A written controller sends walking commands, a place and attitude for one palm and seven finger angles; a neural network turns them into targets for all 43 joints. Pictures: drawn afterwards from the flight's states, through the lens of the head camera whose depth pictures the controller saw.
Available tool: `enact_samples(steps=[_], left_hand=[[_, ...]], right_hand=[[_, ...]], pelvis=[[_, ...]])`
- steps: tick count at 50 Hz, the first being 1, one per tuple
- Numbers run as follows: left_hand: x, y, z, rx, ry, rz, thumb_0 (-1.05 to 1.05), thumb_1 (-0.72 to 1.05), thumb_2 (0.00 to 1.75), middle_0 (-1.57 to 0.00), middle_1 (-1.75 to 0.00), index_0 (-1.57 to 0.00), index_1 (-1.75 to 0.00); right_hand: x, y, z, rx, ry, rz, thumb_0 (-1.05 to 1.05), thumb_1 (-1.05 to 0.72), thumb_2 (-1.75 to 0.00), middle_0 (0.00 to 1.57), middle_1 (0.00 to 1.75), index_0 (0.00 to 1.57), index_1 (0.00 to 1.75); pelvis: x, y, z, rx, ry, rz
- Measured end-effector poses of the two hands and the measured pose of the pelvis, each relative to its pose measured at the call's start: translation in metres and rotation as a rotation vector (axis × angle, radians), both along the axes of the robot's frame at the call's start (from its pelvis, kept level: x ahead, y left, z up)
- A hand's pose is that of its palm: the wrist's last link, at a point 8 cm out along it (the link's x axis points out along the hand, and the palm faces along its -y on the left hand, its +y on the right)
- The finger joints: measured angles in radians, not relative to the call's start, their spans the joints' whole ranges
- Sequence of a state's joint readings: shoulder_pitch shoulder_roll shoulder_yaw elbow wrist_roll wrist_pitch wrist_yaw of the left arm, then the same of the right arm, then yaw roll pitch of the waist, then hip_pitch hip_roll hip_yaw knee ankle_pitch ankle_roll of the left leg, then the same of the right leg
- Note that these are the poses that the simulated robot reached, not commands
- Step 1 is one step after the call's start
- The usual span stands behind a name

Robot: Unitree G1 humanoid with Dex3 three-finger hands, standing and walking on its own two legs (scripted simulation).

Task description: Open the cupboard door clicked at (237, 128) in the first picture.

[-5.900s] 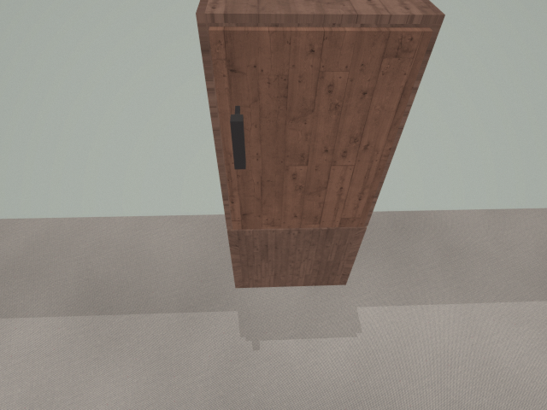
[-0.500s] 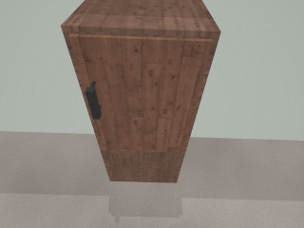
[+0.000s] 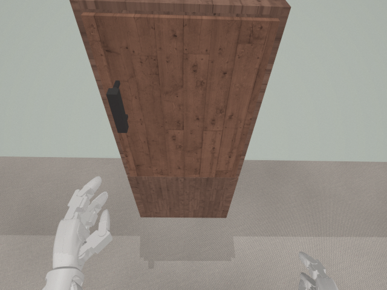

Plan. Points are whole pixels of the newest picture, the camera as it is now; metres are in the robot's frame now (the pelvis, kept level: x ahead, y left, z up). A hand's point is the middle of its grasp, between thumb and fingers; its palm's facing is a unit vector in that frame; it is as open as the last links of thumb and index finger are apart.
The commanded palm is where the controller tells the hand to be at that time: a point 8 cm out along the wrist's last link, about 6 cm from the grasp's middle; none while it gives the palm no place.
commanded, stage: raise the hand with hooked fingers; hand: left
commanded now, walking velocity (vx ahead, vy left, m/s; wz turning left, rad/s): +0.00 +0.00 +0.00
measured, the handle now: (120, 106) +0.55 +0.21 +0.07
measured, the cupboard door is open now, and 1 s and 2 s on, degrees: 0 0 0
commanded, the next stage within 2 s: move the hooked fingers beside the handle in 1.84 s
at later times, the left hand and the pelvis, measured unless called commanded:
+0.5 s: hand (102, 233) +0.23 +0.19 +0.02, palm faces +0.02 -1.00 -0.06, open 10.6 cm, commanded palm +0.19 +0.25 +0.03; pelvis +0.01 -0.04 -0.03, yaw +2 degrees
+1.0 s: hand (77, 204) +0.27 +0.23 +0.06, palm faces +0.05 -1.00 -0.05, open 13.4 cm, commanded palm +0.24 +0.29 +0.06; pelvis +0.02 -0.02 -0.01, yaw +1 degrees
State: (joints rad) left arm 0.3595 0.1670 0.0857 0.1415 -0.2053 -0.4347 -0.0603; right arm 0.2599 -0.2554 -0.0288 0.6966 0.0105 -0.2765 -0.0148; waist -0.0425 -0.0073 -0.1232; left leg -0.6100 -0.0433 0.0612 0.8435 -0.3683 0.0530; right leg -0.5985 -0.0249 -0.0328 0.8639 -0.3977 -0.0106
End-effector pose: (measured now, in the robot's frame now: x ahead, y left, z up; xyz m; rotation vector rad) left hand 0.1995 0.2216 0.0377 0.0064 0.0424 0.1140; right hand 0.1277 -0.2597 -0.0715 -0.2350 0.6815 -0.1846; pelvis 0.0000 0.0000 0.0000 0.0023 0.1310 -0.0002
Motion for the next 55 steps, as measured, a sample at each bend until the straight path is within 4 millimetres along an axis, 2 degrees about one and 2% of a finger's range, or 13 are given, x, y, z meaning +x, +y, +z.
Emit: enact_samples(steps=[3, 5, 8, 10, 12, 16, 22, 28, 33, 37, 41, 49, 55], left_hand=[[-0.001, -0.013, -0.013, 0.000, -0.110, -0.124, 0.01, 0.74, 0.82, -0.21, -0.42, -0.21, -0.42], [-0.013, -0.014, -0.031, -0.015, -0.062, -0.146, 0.01, 0.69, 0.81, -0.22, -0.45, -0.21, -0.45], [-0.037, -0.007, -0.052, -0.032, 0.057, -0.081, 0.01, 0.62, 0.78, -0.23, -0.49, -0.22, -0.49], [-0.052, 0.000, -0.053, -0.013, 0.093, -0.008, 0.01, 0.57, 0.76, -0.23, -0.52, -0.23, -0.52], [-0.060, 0.006, -0.045, 0.021, 0.068, 0.043, 0.02, 0.52, 0.74, -0.23, -0.55, -0.23, -0.55], [-0.050, 0.010, -0.023, 0.082, -0.050, 0.024, 0.02, 0.43, 0.70, -0.24, -0.61, -0.23, -0.61], [-0.004, 0.011, -0.019, 0.064, 0.014, -0.110, 0.01, 0.28, 0.64, -0.25, -0.70, -0.24, -0.70], [0.017, 0.024, -0.003, 0.052, 0.051, -0.065, 0.01, 0.15, 0.58, -0.26, -0.79, -0.26, -0.79], [0.022, 0.031, 0.004, 0.061, 0.019, -0.059, 0.01, 0.03, 0.53, -0.27, -0.86, -0.26, -0.86], [0.026, 0.034, 0.003, 0.056, 0.016, -0.080, 0.01, -0.06, 0.49, -0.27, -0.92, -0.27, -0.92], [0.032, 0.041, 0.006, 0.052, -0.006, -0.079, 0.00, -0.16, 0.45, -0.28, -0.98, -0.28, -0.98], [0.046, 0.063, 0.022, 0.046, -0.034, -0.066, 0.00, -0.34, 0.37, -0.29, -1.10, -0.29, -1.10], [0.055, 0.077, 0.034, 0.042, -0.031, -0.066, 0.00, -0.44, 0.33, -0.30, -1.16, -0.30, -1.16]], right_hand=[[0.040, -0.009, 0.008, -0.024, -0.124, 0.048, 0.01, -0.91, -0.90, 0.20, 0.30, 0.20, 0.30], [0.063, -0.010, 0.012, -0.034, -0.183, 0.074, 0.01, -0.91, -0.90, 0.20, 0.30, 0.20, 0.30], [0.090, -0.006, 0.015, -0.038, -0.231, 0.114, 0.01, -0.91, -0.90, 0.20, 0.30, 0.20, 0.30], [0.102, 0.000, 0.013, -0.032, -0.237, 0.140, 0.01, -0.91, -0.90, 0.20, 0.30, 0.20, 0.30], [0.107, 0.007, 0.007, -0.024, -0.222, 0.173, 0.01, -0.91, -0.90, 0.20, 0.30, 0.20, 0.30], [0.104, 0.018, -0.016, 0.009, -0.153, 0.219, 0.01, -0.90, -0.90, 0.20, 0.30, 0.20, 0.30], [0.070, 0.015, -0.044, 0.074, -0.010, 0.147, 0.01, -0.90, -0.90, 0.20, 0.30, 0.20, 0.30], [0.032, -0.009, -0.040, 0.062, 0.074, 0.027, 0.01, -0.90, -0.90, 0.21, 0.30, 0.20, 0.30], [0.019, -0.031, -0.030, 0.001, 0.101, -0.014, 0.01, -0.90, -0.90, 0.20, 0.30, 0.20, 0.30], [0.021, -0.039, -0.021, -0.040, 0.088, -0.019, 0.01, -0.90, -0.90, 0.20, 0.30, 0.20, 0.30], [0.032, -0.035, -0.011, -0.054, 0.052, -0.008, 0.01, -0.90, -0.90, 0.20, 0.30, 0.20, 0.30], [0.056, -0.002, 0.003, -0.016, -0.021, 0.058, 0.01, -0.90, -0.90, 0.20, 0.30, 0.20, 0.30], [0.063, 0.019, 0.008, 0.014, -0.041, 0.095, 0.01, -0.90, -0.90, 0.20, 0.30, 0.20, 0.30]], pelvis=[[-0.003, -0.007, -0.022, -0.002, 0.044, -0.012], [-0.004, -0.012, -0.033, -0.002, 0.058, -0.013], [-0.002, -0.019, -0.042, -0.012, 0.069, 0.000], [0.000, -0.024, -0.044, -0.023, 0.073, 0.013], [0.001, -0.029, -0.046, -0.034, 0.080, 0.027], [0.002, -0.037, -0.049, -0.053, 0.098, 0.051], [0.006, -0.044, -0.043, -0.048, 0.103, 0.044], [0.018, -0.042, -0.026, -0.026, 0.094, 0.023], [0.022, -0.037, -0.019, -0.020, 0.092, 0.017], [0.022, -0.032, -0.017, -0.022, 0.085, 0.015], [0.022, -0.028, -0.014, -0.025, 0.073, 0.014], [0.022, -0.020, -0.007, -0.037, 0.047, 0.022], [0.021, -0.013, -0.002, -0.041, 0.030, 0.025]])
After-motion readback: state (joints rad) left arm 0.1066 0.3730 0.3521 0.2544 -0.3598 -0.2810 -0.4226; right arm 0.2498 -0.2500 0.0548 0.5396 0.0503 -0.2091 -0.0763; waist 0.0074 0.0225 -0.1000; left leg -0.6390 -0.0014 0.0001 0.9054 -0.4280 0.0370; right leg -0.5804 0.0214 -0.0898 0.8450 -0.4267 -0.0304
